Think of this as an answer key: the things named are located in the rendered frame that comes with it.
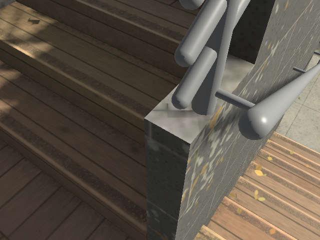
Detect stairs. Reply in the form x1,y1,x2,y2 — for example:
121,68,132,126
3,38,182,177
194,131,320,240
0,0,206,240

